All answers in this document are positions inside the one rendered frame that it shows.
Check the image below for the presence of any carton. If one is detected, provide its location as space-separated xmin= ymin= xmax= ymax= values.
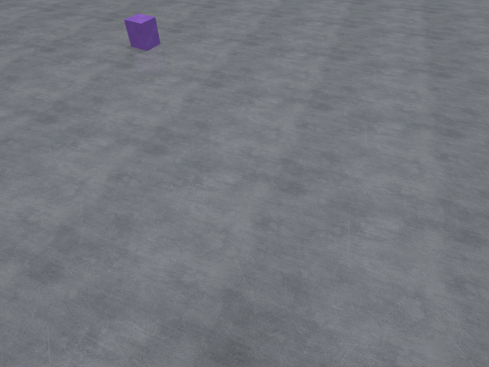
xmin=125 ymin=14 xmax=160 ymax=51

